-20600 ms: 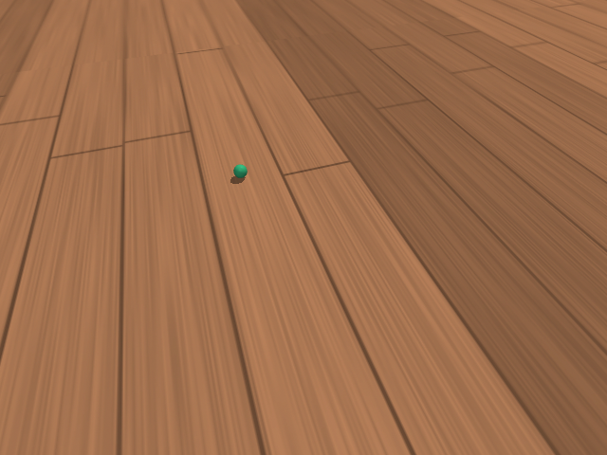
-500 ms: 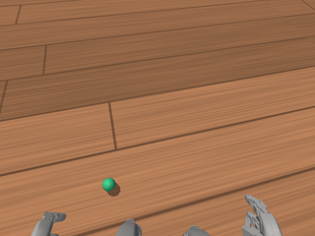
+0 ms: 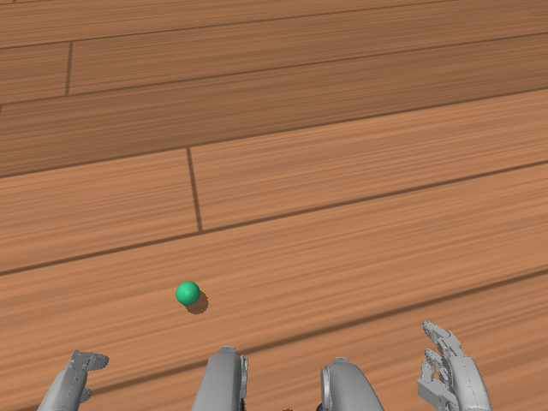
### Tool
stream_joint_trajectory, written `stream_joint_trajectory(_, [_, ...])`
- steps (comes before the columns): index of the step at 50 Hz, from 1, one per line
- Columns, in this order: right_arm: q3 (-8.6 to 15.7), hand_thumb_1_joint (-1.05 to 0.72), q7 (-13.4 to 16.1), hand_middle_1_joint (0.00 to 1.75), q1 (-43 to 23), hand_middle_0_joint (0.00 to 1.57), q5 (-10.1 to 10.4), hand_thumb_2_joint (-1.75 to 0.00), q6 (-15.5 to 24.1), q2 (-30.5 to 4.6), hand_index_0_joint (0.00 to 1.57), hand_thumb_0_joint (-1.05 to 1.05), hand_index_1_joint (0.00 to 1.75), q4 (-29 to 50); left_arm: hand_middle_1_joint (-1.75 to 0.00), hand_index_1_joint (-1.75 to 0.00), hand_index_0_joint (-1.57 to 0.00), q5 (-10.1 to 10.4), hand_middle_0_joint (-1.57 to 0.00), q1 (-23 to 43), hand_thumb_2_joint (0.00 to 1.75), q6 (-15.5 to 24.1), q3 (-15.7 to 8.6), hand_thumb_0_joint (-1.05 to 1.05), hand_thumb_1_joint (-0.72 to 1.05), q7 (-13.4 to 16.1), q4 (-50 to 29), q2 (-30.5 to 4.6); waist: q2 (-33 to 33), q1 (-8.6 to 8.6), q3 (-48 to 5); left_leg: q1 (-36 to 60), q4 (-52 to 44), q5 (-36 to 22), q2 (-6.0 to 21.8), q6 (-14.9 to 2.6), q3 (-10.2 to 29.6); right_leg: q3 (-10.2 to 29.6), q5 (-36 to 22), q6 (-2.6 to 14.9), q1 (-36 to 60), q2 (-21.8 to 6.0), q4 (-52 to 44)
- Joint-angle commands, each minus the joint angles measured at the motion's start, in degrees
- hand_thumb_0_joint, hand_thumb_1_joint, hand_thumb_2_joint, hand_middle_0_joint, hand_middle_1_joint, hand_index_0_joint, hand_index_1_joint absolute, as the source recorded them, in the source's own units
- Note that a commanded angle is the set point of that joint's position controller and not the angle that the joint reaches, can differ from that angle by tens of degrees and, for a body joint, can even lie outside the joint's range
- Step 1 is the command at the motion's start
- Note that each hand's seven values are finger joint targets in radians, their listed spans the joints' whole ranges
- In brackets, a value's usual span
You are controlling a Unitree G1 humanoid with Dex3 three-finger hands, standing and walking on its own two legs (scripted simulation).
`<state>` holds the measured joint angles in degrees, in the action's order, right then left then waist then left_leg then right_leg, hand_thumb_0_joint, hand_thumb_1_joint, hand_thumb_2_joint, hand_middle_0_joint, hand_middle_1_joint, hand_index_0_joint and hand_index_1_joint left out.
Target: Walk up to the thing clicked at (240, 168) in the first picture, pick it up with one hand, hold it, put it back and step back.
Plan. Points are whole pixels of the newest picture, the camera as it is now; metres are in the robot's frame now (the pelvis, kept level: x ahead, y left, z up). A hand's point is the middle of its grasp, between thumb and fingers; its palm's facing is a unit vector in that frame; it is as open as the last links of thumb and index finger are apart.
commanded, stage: rise first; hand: left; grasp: from above
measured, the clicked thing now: (188, 293) +0.44 +0.29 -0.60
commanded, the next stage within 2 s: approach in 1.48 s
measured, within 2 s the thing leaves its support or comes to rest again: neither
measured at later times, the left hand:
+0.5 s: hand (137, 332) +0.28 +0.32 -0.33, palm faces -0.41 -0.37 -0.83, open 14.0 cm
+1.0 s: hand (148, 310) +0.35 +0.33 -0.42, palm faces -0.44 -0.12 -0.89, open 14.1 cm
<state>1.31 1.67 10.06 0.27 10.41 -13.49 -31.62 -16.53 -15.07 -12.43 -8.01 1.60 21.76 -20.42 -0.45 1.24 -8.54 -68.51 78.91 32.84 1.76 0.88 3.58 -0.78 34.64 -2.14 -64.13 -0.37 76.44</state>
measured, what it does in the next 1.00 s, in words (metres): lowers itself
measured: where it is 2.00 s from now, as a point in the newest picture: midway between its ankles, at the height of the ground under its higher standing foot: outside the picture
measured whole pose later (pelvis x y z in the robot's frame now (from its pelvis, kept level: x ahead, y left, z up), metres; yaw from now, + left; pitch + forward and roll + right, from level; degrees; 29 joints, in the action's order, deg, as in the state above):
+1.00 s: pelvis -0.07 +0.00 -0.28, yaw -7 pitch +32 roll -8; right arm 0.3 -5.7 6.2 -5.7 2.8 -16.2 -44.9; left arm -66.9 39.7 20.9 -12.5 15.6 69.3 -45.5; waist 1.7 5.8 -4.4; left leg -128.2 132.6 36.6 0.4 1.6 9.2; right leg -2.4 39.9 -2.9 -121.6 2.4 129.1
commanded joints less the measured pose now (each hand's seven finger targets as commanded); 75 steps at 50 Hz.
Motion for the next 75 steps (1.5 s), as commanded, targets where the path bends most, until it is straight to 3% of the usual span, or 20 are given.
stream_joint_trajectory(1, [3.8,-0.88,0.3,0.30,-1.3,0.20,0.1,-0.89,3.8,-9.5,0.20,0.00,0.30,5.6,-1.07,-1.07,-0.05,-4.9,-0.05,11.7,0.98,5.6,-5.2,0.00,-0.55,1.6,-0.3,-14.2,-2.9,1.74,-11.5,5.8,-6.6,-3.3,-0.9,-1.79,-0.9,-0.9,-4.6,3.26,-2.9,1.4,-5.0])
stream_joint_trajectory(3, [3.9,-0.86,0.0,0.30,-1.6,0.20,0.0,-0.89,4.4,-9.9,0.20,0.00,0.30,4.1,-1.08,-1.07,-0.05,-7.7,-0.04,13.5,0.95,8.8,-5.9,0.00,-0.51,1.9,4.2,-15.6,-4.2,0.67,-13.6,4.0,-4.0,-3.3,-1.1,-1.47,-1.0,-0.7,-4.1,3.46,-6.3,1.3,-1.0])
stream_joint_trajectory(6, [4.3,-0.85,-0.6,0.30,-1.9,0.20,-0.3,-0.89,5.1,-10.7,0.20,0.00,0.30,2.3,-1.09,-1.08,-0.05,-12.0,-0.04,18.2,0.97,13.6,-3.2,0.00,-0.51,1.8,6.6,-14.9,-6.0,1.17,-18.5,1.2,1.2,-4.3,-1.1,-1.18,-0.9,-0.8,-5.2,3.65,-12.4,1.4,5.2])
stream_joint_trajectory(8, [4.6,-0.86,-1.1,0.30,-2.0,0.20,-0.4,-0.89,5.2,-11.7,0.20,0.00,0.30,1.1,-1.10,-1.09,-0.06,-14.7,-0.05,22.0,0.97,16.6,-5.0,0.00,-0.52,2.3,9.1,-18.9,-7.5,0.54,-20.8,-1.6,4.7,-4.2,-1.0,-1.05,-0.8,-0.9,-5.1,3.60,-16.8,1.5,9.0])
stream_joint_trajectory(11, [4.8,-0.86,-1.8,0.30,-1.8,0.20,-0.3,-0.89,4.6,-12.4,0.20,0.00,0.30,0.0,-1.08,-1.09,-0.05,-18.8,-0.05,25.2,1.01,20.3,-6.5,0.00,-0.55,3.9,12.1,-22.0,-8.0,-0.65,-26.1,-4.2,9.6,-6.2,-1.0,-0.79,-0.5,-1.4,-6.2,3.73,-21.2,1.7,14.4])
stream_joint_trajectory(15, [5.2,-0.86,-2.6,0.30,-0.7,0.20,-0.4,-0.89,3.0,-13.4,0.20,0.00,0.30,-2.0,-1.09,-1.10,-0.05,-23.7,-0.05,31.0,1.02,21.8,-8.4,0.00,-0.55,6.3,15.9,-26.5,-7.1,-1.30,-31.8,-7.3,16.7,-12.4,-1.1,-1.06,-1.6,-2.0,-10.8,3.48,-23.3,2.0,19.0])
stream_joint_trajectory(16, [5.3,-0.84,-2.9,0.30,-0.2,0.20,-0.5,-0.89,2.5,-13.3,0.20,0.00,0.30,-2.7,-1.09,-1.10,-0.03,-24.6,-0.04,32.3,1.04,21.9,-8.3,0.00,-0.54,6.7,18.5,-26.1,-5.3,-1.06,-32.8,-8.9,18.5,-13.2,-1.0,-1.39,-1.8,-2.3,-11.5,3.38,-23.8,2.2,19.7])
stream_joint_trajectory(21, [5.8,-0.83,-3.9,0.30,1.3,0.20,-1.6,-0.88,0.8,-13.8,0.20,0.00,0.30,-4.9,-1.07,-1.08,-0.03,-29.0,-0.04,42.7,1.05,23.7,-10.4,0.00,-0.54,7.6,21.4,-33.2,-4.3,-2.25,-38.1,-15.4,26.0,-11.5,-0.9,-2.15,-2.8,-2.2,-11.0,2.99,-25.0,2.3,24.1])
stream_joint_trajectory(23, [5.9,-0.83,-4.2,0.30,1.8,0.20,-1.9,-0.89,0.0,-13.8,0.20,0.00,0.30,-5.5,-1.06,-1.08,-0.03,-30.7,-0.04,46.8,1.06,24.5,-9.4,0.00,-0.55,7.2,23.3,-33.5,-3.4,-1.26,-37.9,-18.4,27.4,-7.7,-1.0,-2.23,-2.8,-2.6,-7.9,3.04,-26.5,2.5,25.1])
stream_joint_trajectory(26, [5.7,-0.84,-4.2,0.30,2.5,0.20,-2.3,-0.89,-1.1,-14.0,0.20,0.00,0.30,-6.3,-1.07,-1.08,-0.03,-33.5,-0.04,51.4,1.05,26.0,-10.8,0.00,-0.54,7.0,25.5,-37.9,-3.1,-1.29,-37.2,-22.8,29.3,-2.9,-1.0,-2.63,-3.1,-3.0,-3.3,3.01,-28.1,2.9,26.2])
stream_joint_trajectory(28, [5.6,-0.84,-4.5,0.30,3.2,0.20,-2.4,-0.89,-1.7,-13.9,0.20,0.00,0.30,-6.8,-1.06,-1.07,-0.03,-35.0,-0.04,54.7,1.06,27.0,-9.4,0.00,-0.55,6.8,25.9,-37.4,-4.3,-0.70,-36.5,-23.8,30.0,-0.5,-1.0,-2.53,-3.0,-3.6,-1.1,3.21,-30.8,3.1,27.3])
stream_joint_trajectory(33, [4.8,-0.85,-4.9,0.30,3.1,0.20,-3.1,-0.89,-2.9,-14.3,0.20,0.00,0.30,-7.7,-1.04,-1.04,-0.05,-38.7,-0.04,58.1,1.03,30.2,-9.7,0.00,-0.52,7.5,31.2,-40.9,-5.2,0.15,-31.6,-29.0,31.9,5.8,-1.2,-2.71,-2.0,-5.1,5.2,3.67,-36.6,3.7,30.4])
stream_joint_trajectory(37, [4.0,-0.86,-5.6,0.30,3.3,0.20,-3.9,-0.89,-3.9,-14.8,0.20,0.00,0.30,-8.9,-1.01,-1.01,-0.05,-41.6,-0.05,62.4,1.02,32.9,-8.2,0.00,-0.52,9.3,33.0,-40.4,-9.7,1.29,-29.2,-27.8,32.6,7.0,-0.8,-2.23,0.0,-6.5,4.5,3.93,-43.2,3.5,34.6])
stream_joint_trajectory(41, [3.5,-0.87,-6.1,0.30,3.1,0.20,-4.8,-0.89,-5.1,-15.4,0.20,0.00,0.30,-9.8,-0.99,-0.99,-0.06,-45.3,-0.06,64.0,1.02,34.1,-8.4,0.00,-0.52,12.3,36.9,-42.1,-11.3,1.75,-28.0,-28.7,34.0,6.7,-1.1,-1.89,0.4,-7.3,3.7,4.14,-46.6,3.4,37.0])
stream_joint_trajectory(44, [3.2,-0.88,-6.5,0.30,3.8,0.20,-5.3,-0.89,-6.0,-15.6,0.20,0.00,0.30,-10.4,-0.97,-0.98,-0.06,-48.2,-0.07,67.2,1.03,34.3,-8.2,0.00,-0.54,14.6,37.7,-43.2,-13.6,1.91,-30.0,-26.8,35.1,3.7,-1.2,-1.46,0.4,-7.7,1.7,4.39,-48.0,3.4,38.7])
stream_joint_trajectory(51, [2.9,-0.89,-7.3,0.30,4.0,0.20,-6.7,-0.90,-7.9,-15.7,0.20,0.00,0.30,-11.1,-0.94,-0.94,-0.09,-52.1,-0.10,70.5,0.99,33.0,-7.5,0.00,-0.51,18.5,41.8,-44.4,-14.7,3.28,-31.2,-26.5,38.6,-0.8,-1.3,-1.50,0.0,-7.9,-1.9,4.19,-48.8,3.3,40.7])
stream_joint_trajectory(59, [2.2,-0.90,-8.0,0.30,4.7,0.20,-8.2,-0.90,-8.9,-15.4,0.20,0.00,0.30,-11.9,-0.93,-0.93,-0.12,-54.6,-0.12,73.0,0.95,32.6,-7.0,0.00,-0.48,19.6,43.9,-45.5,-13.3,4.61,-33.1,-28.4,42.6,-4.4,-1.3,-2.16,-0.5,-8.2,-5.2,3.70,-46.5,4.0,42.1])
stream_joint_trajectory(66, [1.4,-0.90,-8.2,0.30,3.4,0.20,-9.0,-0.90,-9.9,-15.6,0.20,0.00,0.30,-11.5,-0.99,-0.99,-0.07,-55.6,-0.07,73.7,1.00,33.5,-7.6,0.00,-0.54,19.7,45.9,-47.2,-15.0,4.83,-31.0,-29.5,42.7,-1.5,-1.1,-2.00,0.4,-8.9,-2.7,3.99,-49.4,4.2,43.7])
stream_joint_trajectory(67, [1.3,-0.90,-8.2,0.30,3.6,0.20,-9.1,-0.90,-10.0,-15.5,0.20,0.00,0.30,-11.5,-0.99,-0.99,-0.06,-55.5,-0.07,73.4,1.01,33.7,-7.2,0.00,-0.54,19.7,45.9,-45.9,-14.6,5.08,-30.7,-29.8,43.0,-2.3,-1.2,-2.09,0.3,-9.0,-3.3,3.82,-49.3,4.2,43.9])
stream_joint_trajectory(75, [0.6,-0.90,-8.3,0.30,3.6,0.20,-9.7,-0.90,-10.4,-15.8,0.20,0.00,0.30,-11.6,-1.01,-1.01,-0.06,-55.5,-0.06,74.9,1.01,34.4,-8.1,0.00,-0.55,21.0,45.6,-48.1,-15.2,5.71,-31.6,-30.6,45.6,-4.9,-1.0,-2.17,-0.1,-8.7,-6.0,3.67,-48.3,4.6,44.4])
